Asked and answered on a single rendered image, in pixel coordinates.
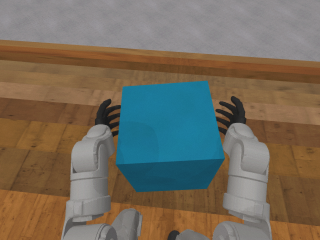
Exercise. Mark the right robot forearm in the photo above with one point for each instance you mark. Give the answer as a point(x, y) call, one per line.
point(248, 174)

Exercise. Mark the right robot foot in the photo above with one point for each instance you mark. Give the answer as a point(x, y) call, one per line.
point(173, 234)

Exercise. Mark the robot left hand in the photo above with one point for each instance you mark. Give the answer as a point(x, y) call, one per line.
point(102, 117)

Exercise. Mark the left robot thigh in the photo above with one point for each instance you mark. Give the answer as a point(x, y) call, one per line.
point(128, 224)

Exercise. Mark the carton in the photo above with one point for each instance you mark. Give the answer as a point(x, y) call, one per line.
point(168, 137)

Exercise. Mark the robot right hand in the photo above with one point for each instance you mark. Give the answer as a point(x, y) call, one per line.
point(238, 115)

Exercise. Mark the robot right upper arm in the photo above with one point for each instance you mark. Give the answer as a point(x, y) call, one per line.
point(229, 230)

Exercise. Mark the robot left upper arm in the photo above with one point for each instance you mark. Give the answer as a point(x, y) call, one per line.
point(101, 231)

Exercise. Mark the left robot forearm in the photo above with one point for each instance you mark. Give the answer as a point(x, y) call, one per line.
point(89, 174)

